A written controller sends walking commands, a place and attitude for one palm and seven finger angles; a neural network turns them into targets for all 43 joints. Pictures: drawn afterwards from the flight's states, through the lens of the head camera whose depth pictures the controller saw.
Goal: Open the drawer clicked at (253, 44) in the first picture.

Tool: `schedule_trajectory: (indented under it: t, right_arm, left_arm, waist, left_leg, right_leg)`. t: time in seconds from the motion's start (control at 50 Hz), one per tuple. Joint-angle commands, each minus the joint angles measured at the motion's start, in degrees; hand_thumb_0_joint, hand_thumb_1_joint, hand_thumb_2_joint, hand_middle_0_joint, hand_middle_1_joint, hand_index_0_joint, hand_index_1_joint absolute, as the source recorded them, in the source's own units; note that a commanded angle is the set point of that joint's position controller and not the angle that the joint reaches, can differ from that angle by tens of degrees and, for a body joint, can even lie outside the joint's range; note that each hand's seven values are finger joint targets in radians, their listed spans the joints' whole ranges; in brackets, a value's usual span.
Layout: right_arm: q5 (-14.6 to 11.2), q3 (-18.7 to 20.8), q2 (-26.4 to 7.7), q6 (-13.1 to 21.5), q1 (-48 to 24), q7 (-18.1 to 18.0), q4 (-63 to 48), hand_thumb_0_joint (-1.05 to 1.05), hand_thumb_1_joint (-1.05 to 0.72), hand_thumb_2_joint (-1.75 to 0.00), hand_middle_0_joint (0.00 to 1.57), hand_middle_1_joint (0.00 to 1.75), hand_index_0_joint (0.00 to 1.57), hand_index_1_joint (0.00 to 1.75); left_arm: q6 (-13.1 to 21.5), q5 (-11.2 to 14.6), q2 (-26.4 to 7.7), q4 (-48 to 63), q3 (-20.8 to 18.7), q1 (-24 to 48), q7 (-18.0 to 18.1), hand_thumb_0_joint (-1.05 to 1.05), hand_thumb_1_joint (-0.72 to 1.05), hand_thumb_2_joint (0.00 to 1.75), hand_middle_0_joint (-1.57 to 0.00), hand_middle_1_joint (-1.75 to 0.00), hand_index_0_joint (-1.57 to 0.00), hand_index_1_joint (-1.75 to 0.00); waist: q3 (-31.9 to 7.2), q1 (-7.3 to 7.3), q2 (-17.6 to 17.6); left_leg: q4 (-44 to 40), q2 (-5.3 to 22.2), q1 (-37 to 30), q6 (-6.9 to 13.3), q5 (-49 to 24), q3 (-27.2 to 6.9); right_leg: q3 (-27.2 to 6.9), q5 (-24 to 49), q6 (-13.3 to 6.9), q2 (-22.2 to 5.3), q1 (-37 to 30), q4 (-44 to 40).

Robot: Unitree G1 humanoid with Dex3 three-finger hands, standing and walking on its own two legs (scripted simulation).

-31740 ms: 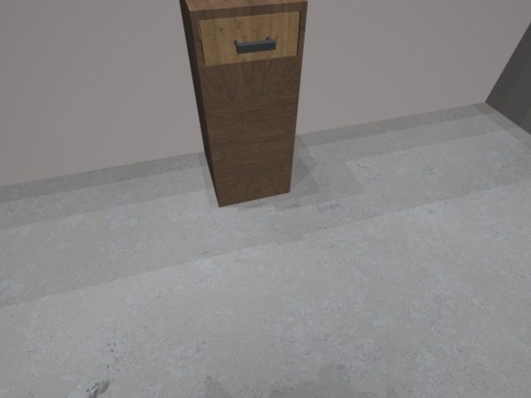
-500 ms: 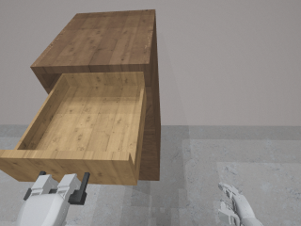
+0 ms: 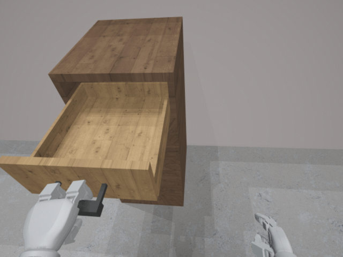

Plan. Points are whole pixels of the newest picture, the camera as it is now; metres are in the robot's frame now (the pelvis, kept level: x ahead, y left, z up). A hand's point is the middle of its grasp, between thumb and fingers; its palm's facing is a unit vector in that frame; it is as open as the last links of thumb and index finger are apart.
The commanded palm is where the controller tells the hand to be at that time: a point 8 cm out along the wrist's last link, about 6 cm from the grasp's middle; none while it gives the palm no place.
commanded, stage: open the thumb to release the handle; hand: left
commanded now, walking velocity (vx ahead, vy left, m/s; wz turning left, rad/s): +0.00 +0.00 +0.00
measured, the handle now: (75, 196) +0.22 +0.25 +0.06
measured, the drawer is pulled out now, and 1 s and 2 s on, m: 0.30 0.30 0.30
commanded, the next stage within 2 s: lift the hand off the handle in 0.20 s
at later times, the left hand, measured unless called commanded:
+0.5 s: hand (72, 221) +0.17 +0.24 +0.04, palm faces +0.05 -0.10 -0.99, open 13.7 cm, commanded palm +0.14 +0.24 +0.09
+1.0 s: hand (66, 211) +0.18 +0.24 +0.08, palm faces +0.06 -0.11 -0.99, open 13.3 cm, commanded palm +0.15 +0.23 +0.15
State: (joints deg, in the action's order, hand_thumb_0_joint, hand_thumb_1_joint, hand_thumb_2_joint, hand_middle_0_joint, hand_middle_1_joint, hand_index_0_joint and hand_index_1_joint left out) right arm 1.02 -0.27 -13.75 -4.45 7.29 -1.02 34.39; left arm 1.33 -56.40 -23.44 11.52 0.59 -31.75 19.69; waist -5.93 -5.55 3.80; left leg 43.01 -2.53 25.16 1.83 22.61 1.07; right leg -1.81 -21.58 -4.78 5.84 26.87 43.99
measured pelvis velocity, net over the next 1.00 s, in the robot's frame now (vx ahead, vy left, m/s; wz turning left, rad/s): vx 0.00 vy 0.02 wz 0.01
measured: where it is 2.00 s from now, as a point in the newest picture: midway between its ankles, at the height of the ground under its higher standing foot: outside the picture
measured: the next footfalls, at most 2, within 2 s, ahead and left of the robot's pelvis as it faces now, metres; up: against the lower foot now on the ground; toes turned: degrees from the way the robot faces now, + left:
none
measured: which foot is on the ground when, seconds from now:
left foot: down 0.00-1.00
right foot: down 0.00-1.00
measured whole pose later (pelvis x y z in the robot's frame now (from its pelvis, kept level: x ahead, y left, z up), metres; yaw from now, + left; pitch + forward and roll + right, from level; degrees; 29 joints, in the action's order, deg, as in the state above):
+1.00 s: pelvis +0.00 +0.02 +0.01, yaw +0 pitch +2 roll +0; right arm 0.8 -0.8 -13.6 -5.0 7.1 -0.3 33.4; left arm -2.8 -55.8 -24.3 19.0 5.7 -28.3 12.9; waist -4.5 -7.2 5.9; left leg 39.4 -3.3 19.8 3.3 21.3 0.8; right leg -2.0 -19.9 -3.2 5.0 20.7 39.0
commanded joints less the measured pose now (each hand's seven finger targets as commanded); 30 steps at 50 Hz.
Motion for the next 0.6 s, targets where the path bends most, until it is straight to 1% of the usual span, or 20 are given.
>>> schedule_trajectory:
  t: [0.0,0.06,0.08,0.1,0.14,0.16,0.2,0.22,0.24,0.26,0.28,0.3,0.36,0.42,0.46,0.48,0.5,0.54,0.56,0.58]
  right_arm:
    - [0.38,1.58,-4.76,3.07,-9.97,-0.73,-9.76,0.0,-0.9,-0.9,0.2,0.3,0.2,0.3]
    - [0.42,1.83,-4.59,3.36,-9.85,-0.79,-9.59,0.0,-0.9,-0.9,0.2,0.3,0.2,0.3]
    - [0.41,1.96,-4.47,3.48,-9.61,-0.81,-9.27,0.0,-0.9,-0.9,0.2,0.3,0.2,0.3]
    - [0.45,2.02,-4.52,3.48,-9.45,-0.81,-9.17,0.0,-0.9,-0.9,0.2,0.3,0.2,0.3]
    - [0.4,1.9,-4.55,3.35,-9.77,-0.7,-9.2,0.0,-0.9,-0.9,0.2,0.3,0.2,0.3]
    - [0.58,1.84,-4.56,3.33,-9.72,-0.64,-9.14,0.0,-0.9,-0.9,0.2,0.3,0.2,0.3]
    - [0.49,2.03,-4.52,3.29,-9.71,-0.61,-9.01,0.0,-0.9,-0.9,0.2,0.3,0.2,0.3]
    - [0.57,2.0,-4.51,3.21,-9.64,-0.55,-8.85,0.0,-0.9,-0.9,0.2,0.3,0.2,0.3]
    - [0.46,1.99,-4.57,3.11,-9.88,-0.49,-9.02,0.0,-0.9,-0.9,0.2,0.3,0.2,0.3]
    - [0.66,1.98,-4.57,3.05,-9.6,-0.32,-9.06,0.0,-0.9,-0.9,0.2,0.3,0.2,0.3]
    - [0.84,2.21,-4.17,3.12,-9.37,0.1,-9.48,0.0,-0.9,-0.9,0.2,0.3,0.2,0.3]
    - [0.65,2.46,-4.32,3.15,-8.84,0.33,-9.29,0.0,-0.9,-0.9,0.2,0.3,0.2,0.3]
    - [0.84,2.3,-4.43,3.04,-8.54,0.7,-9.99,0.0,-0.9,-0.9,0.2,0.3,0.2,0.3]
    - [0.79,2.18,-4.28,2.91,-8.6,0.9,-10.17,0.0,-0.9,-0.9,0.2,0.3,0.2,0.3]
    - [0.88,1.94,-4.32,3.0,-8.47,0.91,-10.55,0.0,-0.9,-0.9,0.2,0.3,0.2,0.3]
    - [0.64,2.03,-4.27,2.85,-8.94,0.91,-10.32,0.0,-0.9,-0.9,0.2,0.3,0.2,0.3]
    - [0.7,1.95,-4.2,2.82,-8.85,0.93,-10.43,0.0,-0.9,-0.9,0.2,0.3,0.2,0.3]
    - [0.59,2.05,-4.31,2.78,-8.72,0.93,-10.35,0.0,-0.9,-0.9,0.2,0.3,0.2,0.3]
    - [0.67,1.93,-4.25,2.72,-8.43,1.08,-10.43,0.0,-0.9,-0.9,0.2,0.3,0.2,0.3]
    - [0.54,2.17,-4.14,2.57,-8.31,1.14,-10.15,0.0,-0.9,-0.9,0.2,0.3,0.2,0.3]
  left_arm:
    - [0.5,-0.58,-9.98,7.87,-7.52,4.53,1.13,0.0,-0.22,0.42,-0.32,-1.23,-0.32,-1.23]
    - [1.15,-0.46,-9.59,8.13,-7.28,6.05,0.84,0.0,-0.43,0.33,-0.3,-1.21,-0.3,-1.21]
    - [1.36,-0.21,-9.58,7.79,-7.55,5.8,0.92,0.0,-0.5,0.3,-0.3,-1.2,-0.3,-1.2]
    - [1.65,-0.12,-9.87,7.37,-8.12,4.91,0.98,0.0,-0.5,0.3,-0.3,-1.2,-0.3,-1.2]
    - [1.88,-0.13,-9.82,6.82,-8.4,3.57,1.02,0.0,-0.5,0.3,-0.3,-1.2,-0.3,-1.2]
    - [1.99,-0.42,-9.28,7.68,-7.2,5.28,0.99,0.0,-0.5,0.3,-0.3,-1.2,-0.3,-1.2]
    - [2.2,-0.61,-9.87,7.03,-8.31,4.06,1.33,0.0,-0.5,0.3,-0.3,-1.2,-0.3,-1.2]
    - [2.13,-0.84,-9.7,7.01,-7.98,4.75,1.4,0.0,-0.5,0.3,-0.3,-1.2,-0.3,-1.2]
    - [2.12,-0.85,-10.25,7.6,-8.58,5.15,1.45,0.0,-0.5,0.3,-0.3,-1.2,-0.3,-1.2]
    - [2.1,-1.28,-9.88,8.34,-7.94,6.04,1.61,0.0,-0.5,0.3,-0.3,-1.2,-0.3,-1.2]
    - [1.82,-1.12,-5.04,9.8,-2.87,5.62,1.3,0.0,-0.5,0.3,-0.3,-1.2,-0.3,-1.2]
    - [1.8,-1.09,-6.41,10.02,-4.16,5.71,1.42,0.0,-0.5,0.3,-0.3,-1.2,-0.3,-1.2]
    - [1.17,-1.54,-5.84,11.41,-3.1,5.28,1.54,0.0,-0.5,0.3,-0.3,-1.2,-0.3,-1.2]
    - [0.66,-2.47,-5.4,10.92,-2.11,5.87,1.53,0.0,-0.5,0.3,-0.3,-1.2,-0.3,-1.2]
    - [0.36,-2.84,-6.85,11.18,-3.47,5.28,1.75,0.0,-0.5,0.3,-0.3,-1.2,-0.3,-1.2]
    - [0.23,-2.81,-6.18,11.0,-2.8,6.07,1.81,0.0,-0.5,0.3,-0.3,-1.2,-0.3,-1.2]
    - [-0.05,-2.89,-5.82,10.87,-2.39,6.49,1.8,0.0,-0.5,0.3,-0.3,-1.2,-0.3,-1.2]
    - [-0.27,-2.93,-6.07,11.05,-2.75,7.43,1.81,0.0,-0.5,0.3,-0.3,-1.2,-0.3,-1.2]
    - [-0.45,-3.16,-5.13,11.44,-1.5,7.59,1.75,0.0,-0.5,0.3,-0.3,-1.2,-0.3,-1.2]
    - [-0.63,-3.08,-4.08,11.23,-0.21,9.17,1.61,0.0,-0.5,0.3,-0.3,-1.2,-0.3,-1.2]
  waist:
    - [-1.29,-0.08,-5.0]
    - [-2.76,-0.08,-2.81]
    - [-3.26,-0.19,-3.47]
    - [-3.91,-0.39,-4.91]
    - [-4.13,-0.69,-5.42]
    - [-4.29,-0.25,-4.97]
    - [-4.08,-0.81,-4.34]
    - [-3.84,-0.52,-4.97]
    - [-4.24,-0.6,-4.15]
    - [-4.88,-0.53,-3.61]
    - [-4.86,-0.05,-2.79]
    - [-5.18,0.14,-3.06]
    - [-6.15,-0.11,-2.99]
    - [-4.72,-0.02,-4.39]
    - [-5.78,-0.43,-5.13]
    - [-5.16,-0.27,-3.97]
    - [-4.96,-0.14,-4.54]
    - [-5.26,0.02,-3.68]
    - [-5.63,0.07,-2.66]
    - [-4.84,0.64,-3.3]
  left_leg:
    - [-4.74,-0.92,-2.36,0.49,-5.8,-2.39]
    - [-5.02,-0.93,-4.03,0.41,-6.43,-2.37]
    - [-5.04,-0.87,-3.97,0.38,-6.93,-2.46]
    - [-5.19,-0.82,-3.72,0.33,-7.67,-2.55]
    - [-5.38,-0.81,-3.92,0.15,-9.11,-2.75]
    - [-5.34,-0.84,-3.79,0.25,-8.81,-2.57]
    - [-5.45,-0.79,-3.63,0.09,-9.37,-2.64]
    - [-5.46,-0.7,-3.72,0.08,-9.56,-2.65]
    - [-5.42,-0.73,-4.2,-0.04,-10.0,-2.7]
    - [-5.48,-0.67,-4.33,-0.06,-9.84,-2.8]
    - [-5.35,-0.5,-5.24,0.02,-10.58,-2.82]
    - [-5.33,-0.1,-5.61,-0.12,-11.31,-2.95]
    - [-5.36,0.16,-5.81,-0.25,-11.91,-3.11]
    - [-5.25,0.26,-5.19,-0.35,-11.86,-3.26]
    - [-4.88,0.18,-4.94,-0.31,-12.02,-3.15]
    - [-5.16,0.18,-4.91,-0.46,-11.72,-3.25]
    - [-5.07,0.19,-4.81,-0.33,-11.67,-3.29]
    - [-4.99,0.3,-5.55,-0.59,-12.46,-3.54]
    - [-5.02,0.42,-5.76,-0.58,-12.49,-3.53]
    - [-4.97,0.56,-5.8,-0.65,-12.3,-3.58]
  right_leg:
    - [-9.58,4.39,1.88,-4.56,-1.76,-13.63]
    - [-9.37,4.51,1.82,-4.45,-2.03,-13.82]
    - [-9.03,5.81,1.83,-4.43,-2.72,-13.48]
    - [-8.55,7.51,1.92,-4.36,-3.36,-12.98]
    - [-8.66,10.34,1.84,-4.12,-4.03,-12.69]
    - [-8.61,10.52,2.04,-4.41,-3.8,-12.47]
    - [-8.2,11.16,1.79,-4.13,-3.72,-12.02]
    - [-7.99,11.66,1.82,-4.09,-3.4,-11.88]
    - [-8.54,11.83,1.65,-3.98,-3.62,-12.22]
    - [-8.13,11.17,1.64,-4.03,-3.19,-11.65]
    - [-7.04,11.57,1.62,-4.01,-2.36,-11.11]
    - [-6.59,11.48,1.53,-3.74,-1.91,-10.84]
    - [-5.47,10.79,1.52,-3.58,-1.53,-9.8]
    - [-5.19,10.49,1.32,-3.25,-0.62,-9.41]
    - [-5.89,11.02,1.41,-3.41,-1.57,-9.4]
    - [-5.7,10.89,1.22,-3.23,-1.2,-9.19]
    - [-5.39,10.92,1.31,-3.26,-1.02,-9.1]
    - [-5.87,11.01,1.04,-2.97,-0.73,-9.15]
    - [-5.33,10.34,1.1,-3.11,-0.38,-8.73]
    - [-4.91,10.01,1.09,-2.99,0.46,-8.61]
